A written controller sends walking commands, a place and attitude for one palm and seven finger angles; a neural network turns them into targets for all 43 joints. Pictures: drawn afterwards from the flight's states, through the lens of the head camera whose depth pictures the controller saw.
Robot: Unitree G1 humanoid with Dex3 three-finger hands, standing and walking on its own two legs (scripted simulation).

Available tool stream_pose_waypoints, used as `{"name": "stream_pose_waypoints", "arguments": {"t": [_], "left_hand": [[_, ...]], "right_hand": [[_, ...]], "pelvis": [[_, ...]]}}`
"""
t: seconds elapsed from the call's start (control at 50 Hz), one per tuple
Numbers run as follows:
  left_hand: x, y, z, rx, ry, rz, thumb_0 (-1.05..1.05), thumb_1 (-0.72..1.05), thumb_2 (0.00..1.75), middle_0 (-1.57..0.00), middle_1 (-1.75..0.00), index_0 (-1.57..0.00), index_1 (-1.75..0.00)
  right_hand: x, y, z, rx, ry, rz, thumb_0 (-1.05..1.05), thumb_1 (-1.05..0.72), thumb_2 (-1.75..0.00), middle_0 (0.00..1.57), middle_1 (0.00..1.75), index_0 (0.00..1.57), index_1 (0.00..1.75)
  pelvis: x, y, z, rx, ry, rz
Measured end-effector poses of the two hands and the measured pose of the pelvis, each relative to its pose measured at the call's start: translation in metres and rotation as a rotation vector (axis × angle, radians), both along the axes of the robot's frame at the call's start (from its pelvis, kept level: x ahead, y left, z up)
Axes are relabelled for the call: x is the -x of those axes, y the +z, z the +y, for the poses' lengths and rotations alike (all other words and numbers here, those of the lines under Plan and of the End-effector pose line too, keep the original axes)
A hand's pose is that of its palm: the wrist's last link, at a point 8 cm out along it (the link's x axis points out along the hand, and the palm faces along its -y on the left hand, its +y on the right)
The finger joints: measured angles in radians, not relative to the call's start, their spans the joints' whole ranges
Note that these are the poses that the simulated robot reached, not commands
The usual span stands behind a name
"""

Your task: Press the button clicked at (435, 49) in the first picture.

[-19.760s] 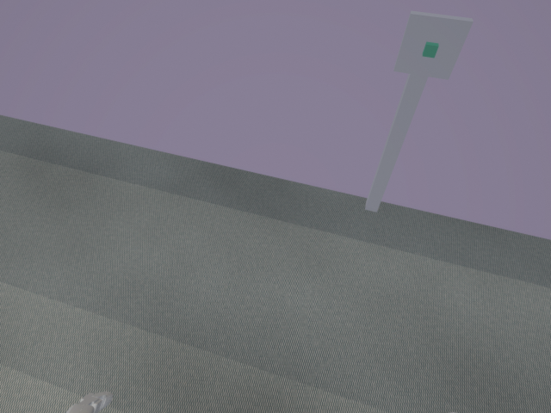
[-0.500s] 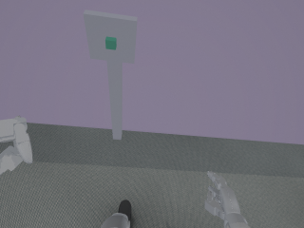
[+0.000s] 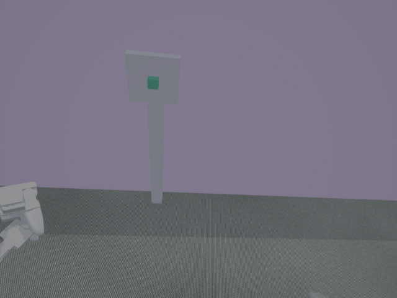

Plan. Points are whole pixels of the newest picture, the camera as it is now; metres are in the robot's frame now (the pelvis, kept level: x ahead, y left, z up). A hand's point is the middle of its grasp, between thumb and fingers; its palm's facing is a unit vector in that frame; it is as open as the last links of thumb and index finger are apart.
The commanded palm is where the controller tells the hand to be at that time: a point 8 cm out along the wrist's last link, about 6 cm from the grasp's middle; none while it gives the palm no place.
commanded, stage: stop stepping back and stand still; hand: left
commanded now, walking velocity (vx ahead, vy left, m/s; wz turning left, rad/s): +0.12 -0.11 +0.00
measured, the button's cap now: (153, 82) +0.77 +0.23 +0.05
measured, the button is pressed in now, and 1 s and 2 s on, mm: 0 0 0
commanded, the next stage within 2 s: let the arm hang, fingers relaxed in 0.78 s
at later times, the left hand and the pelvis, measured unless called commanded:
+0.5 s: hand (30, 225) +0.17 +0.27 +0.15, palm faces +0.46 -0.78 -0.43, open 3.1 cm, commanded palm +0.11 +0.29 +0.18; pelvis +0.00 +0.01 +0.00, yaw +3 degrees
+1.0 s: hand (60, 262) +0.18 +0.27 -0.01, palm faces +0.17 -0.87 -0.47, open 3.0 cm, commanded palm none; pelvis +0.01 +0.02 -0.01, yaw +4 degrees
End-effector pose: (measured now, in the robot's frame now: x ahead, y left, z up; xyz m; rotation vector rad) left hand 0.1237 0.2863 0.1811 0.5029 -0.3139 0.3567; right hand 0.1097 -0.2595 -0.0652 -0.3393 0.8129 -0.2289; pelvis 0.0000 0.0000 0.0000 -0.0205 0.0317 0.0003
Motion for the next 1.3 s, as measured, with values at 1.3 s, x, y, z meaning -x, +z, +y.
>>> {"name": "stream_pose_waypoints", "arguments": {"t": [1.3], "left_hand": [[0.138, -0.32, -0.033, 0.583, 0.278, 1.562, 0.02, 0.91, 0.9, -0.81, -1.03, -0.82, -1.0]], "right_hand": [[0.08, -0.064, 0.029, -0.13, 0.017, 0.54, 0.0, -0.91, -0.9, 0.2, 0.3, 0.2, 0.3]], "pelvis": [[0.008, 0.003, 0.009, -0.014, 0.089, -0.053]]}}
